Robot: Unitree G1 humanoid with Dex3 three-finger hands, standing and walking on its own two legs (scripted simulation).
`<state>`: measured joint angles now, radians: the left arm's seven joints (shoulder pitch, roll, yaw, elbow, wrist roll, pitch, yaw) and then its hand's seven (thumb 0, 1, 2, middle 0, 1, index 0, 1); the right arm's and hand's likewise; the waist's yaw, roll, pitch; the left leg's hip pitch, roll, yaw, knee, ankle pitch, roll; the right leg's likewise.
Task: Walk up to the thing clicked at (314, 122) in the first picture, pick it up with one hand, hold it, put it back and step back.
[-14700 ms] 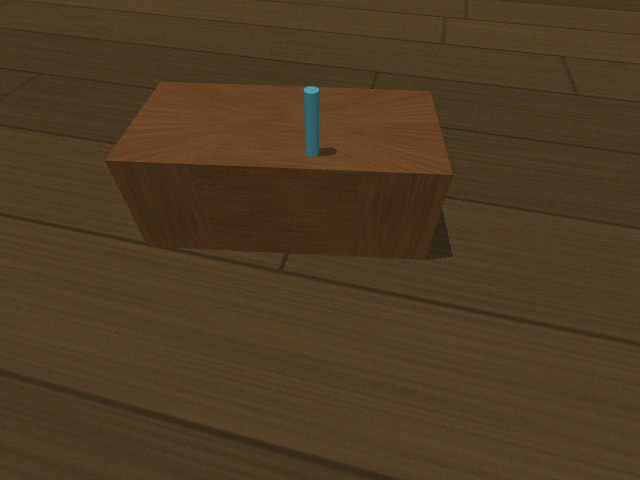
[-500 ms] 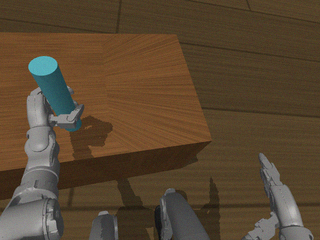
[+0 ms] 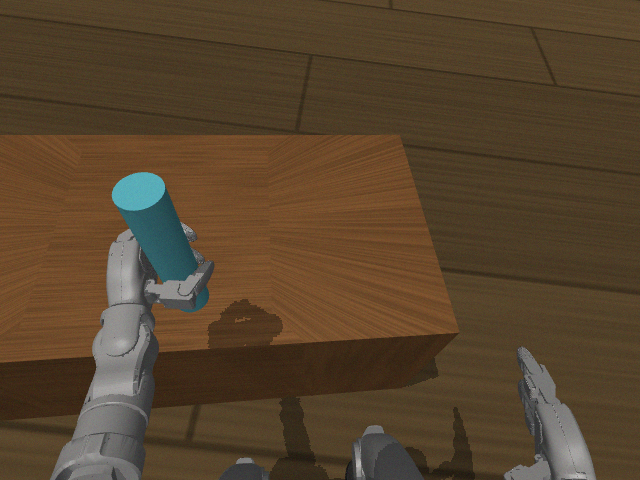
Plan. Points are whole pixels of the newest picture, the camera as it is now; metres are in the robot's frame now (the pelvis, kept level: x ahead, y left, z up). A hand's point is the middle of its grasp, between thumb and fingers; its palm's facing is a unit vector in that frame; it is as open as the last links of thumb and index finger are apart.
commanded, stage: lift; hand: left
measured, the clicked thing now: (171, 255) +0.38 +0.17 +0.06
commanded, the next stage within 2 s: hold in 0.50 s
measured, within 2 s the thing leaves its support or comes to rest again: neither
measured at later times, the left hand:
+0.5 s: hand (179, 264) +0.36 +0.15 +0.07, palm faces +0.09 -1.00 -0.01, open 7.4 cm
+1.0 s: hand (172, 260) +0.35 +0.15 +0.09, palm faces +0.10 -0.99 -0.01, open 7.4 cm
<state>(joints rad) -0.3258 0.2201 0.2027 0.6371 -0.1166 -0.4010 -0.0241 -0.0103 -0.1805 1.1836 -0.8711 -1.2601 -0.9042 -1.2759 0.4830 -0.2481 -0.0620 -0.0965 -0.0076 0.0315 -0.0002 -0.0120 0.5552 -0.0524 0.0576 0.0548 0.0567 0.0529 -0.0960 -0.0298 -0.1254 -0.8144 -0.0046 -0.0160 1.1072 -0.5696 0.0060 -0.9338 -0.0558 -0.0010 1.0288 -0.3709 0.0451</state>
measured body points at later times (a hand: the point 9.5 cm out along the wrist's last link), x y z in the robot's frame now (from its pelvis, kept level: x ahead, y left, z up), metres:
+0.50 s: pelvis +0.01 +0.00 +0.02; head +0.06 +0.01 +0.47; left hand +0.35 +0.21 +0.07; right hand +0.16 -0.26 +0.00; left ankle -0.02 +0.11 -0.66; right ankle +0.07 -0.15 -0.66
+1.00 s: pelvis +0.02 +0.00 +0.03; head +0.06 +0.00 +0.48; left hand +0.34 +0.21 +0.10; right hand +0.17 -0.26 +0.00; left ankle -0.02 +0.11 -0.66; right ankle +0.07 -0.15 -0.66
